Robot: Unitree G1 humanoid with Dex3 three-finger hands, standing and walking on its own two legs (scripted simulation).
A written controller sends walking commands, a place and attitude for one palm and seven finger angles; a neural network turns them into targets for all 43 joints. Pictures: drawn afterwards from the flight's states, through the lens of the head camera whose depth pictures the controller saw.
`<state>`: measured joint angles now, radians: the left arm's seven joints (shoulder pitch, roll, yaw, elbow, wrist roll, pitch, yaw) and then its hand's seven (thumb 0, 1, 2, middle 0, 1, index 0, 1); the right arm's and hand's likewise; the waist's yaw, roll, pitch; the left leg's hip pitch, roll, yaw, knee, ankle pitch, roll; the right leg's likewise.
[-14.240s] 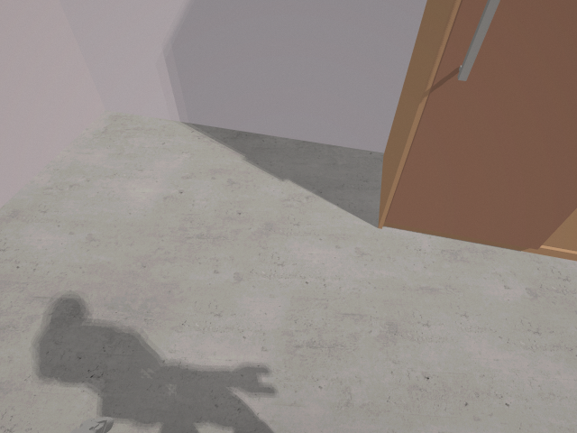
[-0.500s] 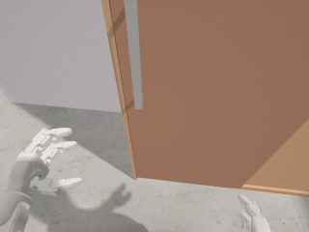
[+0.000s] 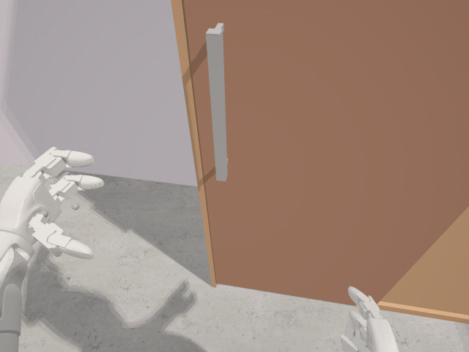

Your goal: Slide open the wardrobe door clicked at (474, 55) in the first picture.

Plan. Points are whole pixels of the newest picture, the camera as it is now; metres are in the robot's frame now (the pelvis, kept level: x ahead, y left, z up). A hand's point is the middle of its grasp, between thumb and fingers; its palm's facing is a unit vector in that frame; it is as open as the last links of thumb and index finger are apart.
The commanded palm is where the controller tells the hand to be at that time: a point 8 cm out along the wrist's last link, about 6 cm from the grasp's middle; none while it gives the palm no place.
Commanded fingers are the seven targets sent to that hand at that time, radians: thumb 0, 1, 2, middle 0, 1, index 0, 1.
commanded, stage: raise the hand with hooked fingers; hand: left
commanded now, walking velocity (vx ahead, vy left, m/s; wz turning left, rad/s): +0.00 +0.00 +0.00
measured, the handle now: (221, 113) +0.51 +0.10 +0.16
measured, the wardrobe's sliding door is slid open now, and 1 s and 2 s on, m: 0.00 0.00 0.00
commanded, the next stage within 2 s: move the hooked fingers beside the handle in 0.62 s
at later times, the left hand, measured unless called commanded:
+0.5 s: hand (89, 187) +0.28 +0.25 +0.17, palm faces +0.03 -1.00 -0.07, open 13.9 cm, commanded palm +0.25 +0.30 +0.18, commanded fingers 0.00 -0.50 0.30 -0.30 -1.20 -0.30 -1.20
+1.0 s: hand (116, 177) +0.31 +0.23 +0.17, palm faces -0.02 -1.00 -0.06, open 14.0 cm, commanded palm +0.29 +0.27 +0.17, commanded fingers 0.00 -0.50 0.30 -0.30 -1.20 -0.30 -1.20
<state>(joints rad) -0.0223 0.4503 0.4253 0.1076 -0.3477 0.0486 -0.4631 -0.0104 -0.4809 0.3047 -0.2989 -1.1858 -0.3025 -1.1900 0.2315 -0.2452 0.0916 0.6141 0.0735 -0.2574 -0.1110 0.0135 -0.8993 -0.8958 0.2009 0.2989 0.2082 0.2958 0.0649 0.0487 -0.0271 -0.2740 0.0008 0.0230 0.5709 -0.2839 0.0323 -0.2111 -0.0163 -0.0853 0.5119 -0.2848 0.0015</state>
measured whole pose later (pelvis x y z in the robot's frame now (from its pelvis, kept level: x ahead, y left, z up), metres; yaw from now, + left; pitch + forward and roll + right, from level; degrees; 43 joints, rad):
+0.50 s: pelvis +0.01 -0.02 +0.00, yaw -1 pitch -1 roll -1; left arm -0.09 0.46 0.47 0.16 -0.35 0.11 -0.48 -0.01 -0.50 0.30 -0.30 -1.20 -0.30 -1.20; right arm 0.23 -0.27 0.06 0.61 0.09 -0.23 -0.11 0.01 -0.90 -0.90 0.20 0.30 0.21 0.30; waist 0.05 0.05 -0.03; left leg -0.22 0.02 0.03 0.51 -0.27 0.01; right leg -0.18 0.00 -0.08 0.48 -0.28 -0.02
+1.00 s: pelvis +0.00 -0.02 +0.00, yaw +0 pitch -1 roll +0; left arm -0.20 0.42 0.37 0.22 -0.31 0.11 -0.43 -0.01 -0.50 0.30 -0.30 -1.20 -0.30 -1.20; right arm 0.22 -0.26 0.07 0.63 0.09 -0.21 -0.12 0.01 -0.90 -0.90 0.20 0.30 0.21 0.30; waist 0.05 0.06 -0.02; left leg -0.23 0.01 0.03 0.50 -0.26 0.01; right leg -0.19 0.00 -0.08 0.48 -0.28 -0.02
